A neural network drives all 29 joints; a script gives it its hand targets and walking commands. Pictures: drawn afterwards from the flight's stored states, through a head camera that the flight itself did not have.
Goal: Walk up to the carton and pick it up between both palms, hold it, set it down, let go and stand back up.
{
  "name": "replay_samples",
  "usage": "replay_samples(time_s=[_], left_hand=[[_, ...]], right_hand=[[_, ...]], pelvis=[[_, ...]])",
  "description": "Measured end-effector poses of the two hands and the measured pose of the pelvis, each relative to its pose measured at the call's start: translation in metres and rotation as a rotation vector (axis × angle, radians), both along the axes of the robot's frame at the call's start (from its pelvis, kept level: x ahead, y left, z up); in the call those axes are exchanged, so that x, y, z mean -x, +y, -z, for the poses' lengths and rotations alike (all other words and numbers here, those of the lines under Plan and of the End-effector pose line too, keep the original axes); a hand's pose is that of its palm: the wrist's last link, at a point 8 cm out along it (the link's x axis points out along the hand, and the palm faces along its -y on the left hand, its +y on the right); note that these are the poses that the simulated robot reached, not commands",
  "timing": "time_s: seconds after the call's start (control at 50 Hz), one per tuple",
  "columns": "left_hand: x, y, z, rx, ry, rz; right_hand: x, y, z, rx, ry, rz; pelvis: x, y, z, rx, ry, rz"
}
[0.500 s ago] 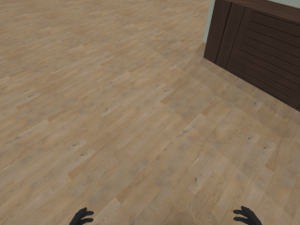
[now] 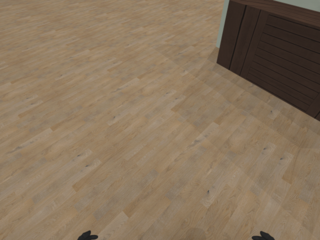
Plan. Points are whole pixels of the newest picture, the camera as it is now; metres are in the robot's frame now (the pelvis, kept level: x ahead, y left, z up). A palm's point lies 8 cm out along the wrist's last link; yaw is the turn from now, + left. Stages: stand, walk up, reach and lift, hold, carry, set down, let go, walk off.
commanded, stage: stand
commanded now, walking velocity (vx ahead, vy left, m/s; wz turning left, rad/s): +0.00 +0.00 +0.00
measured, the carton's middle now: out of the picture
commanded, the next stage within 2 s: none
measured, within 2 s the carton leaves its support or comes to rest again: neither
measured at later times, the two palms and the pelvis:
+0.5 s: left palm out of the picture +0.10 +0.25 -0.10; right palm out of the picture +0.10 -0.25 -0.10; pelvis +0.01 +0.00 +0.00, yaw +0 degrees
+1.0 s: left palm out of the picture +0.09 +0.25 -0.10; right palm out of the picture +0.09 -0.25 -0.10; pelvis +0.01 +0.00 +0.00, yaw +0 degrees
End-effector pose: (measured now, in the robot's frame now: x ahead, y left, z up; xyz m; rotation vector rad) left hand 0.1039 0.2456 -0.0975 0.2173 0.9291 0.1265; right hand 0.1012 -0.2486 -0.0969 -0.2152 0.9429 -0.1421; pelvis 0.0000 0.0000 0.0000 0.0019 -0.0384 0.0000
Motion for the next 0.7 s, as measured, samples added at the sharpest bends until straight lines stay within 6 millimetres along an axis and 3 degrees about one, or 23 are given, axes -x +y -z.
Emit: replay_samples(time_s=[0.7], left_hand=[[0.0106,0.0024,0.0054,-0.005,0.060,-0.018]], right_hand=[[0.0014,-0.0020,0.0025,0.006,0.040,-0.003]], pelvis=[[-0.0067,-0.0013,-0.0021,0.000,0.004,-0.005]])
